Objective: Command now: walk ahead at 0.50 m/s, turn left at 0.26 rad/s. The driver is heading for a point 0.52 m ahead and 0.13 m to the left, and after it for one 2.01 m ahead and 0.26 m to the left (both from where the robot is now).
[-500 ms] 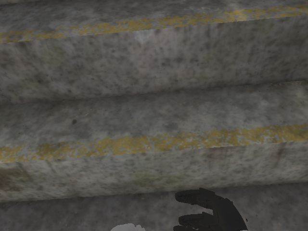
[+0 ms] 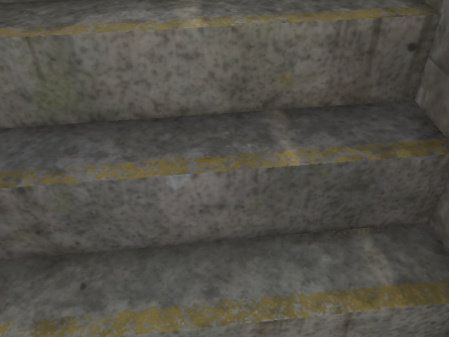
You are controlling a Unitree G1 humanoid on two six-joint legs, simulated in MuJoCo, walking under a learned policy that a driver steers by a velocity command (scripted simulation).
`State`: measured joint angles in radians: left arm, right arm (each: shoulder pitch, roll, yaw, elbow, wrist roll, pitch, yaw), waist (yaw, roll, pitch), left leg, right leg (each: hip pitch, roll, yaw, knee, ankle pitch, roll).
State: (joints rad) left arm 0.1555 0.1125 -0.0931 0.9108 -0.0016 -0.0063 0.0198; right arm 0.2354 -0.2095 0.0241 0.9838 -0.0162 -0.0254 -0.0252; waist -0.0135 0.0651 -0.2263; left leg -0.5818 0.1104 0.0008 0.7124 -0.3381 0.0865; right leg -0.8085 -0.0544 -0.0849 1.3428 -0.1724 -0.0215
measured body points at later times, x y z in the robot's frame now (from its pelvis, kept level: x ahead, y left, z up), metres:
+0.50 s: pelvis +0.02 +0.03 -0.04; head +0.00 +0.02 +0.41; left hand +0.03 +0.30 -0.15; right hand +0.30 -0.13 -0.09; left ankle +0.00 +0.15 -0.68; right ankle +0.00 -0.15 -0.72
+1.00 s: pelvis +0.14 +0.12 +0.05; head +0.13 +0.11 +0.50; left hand +0.30 +0.36 +0.01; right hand +0.26 -0.09 -0.09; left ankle +0.00 +0.15 -0.69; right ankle +0.21 +0.03 -0.50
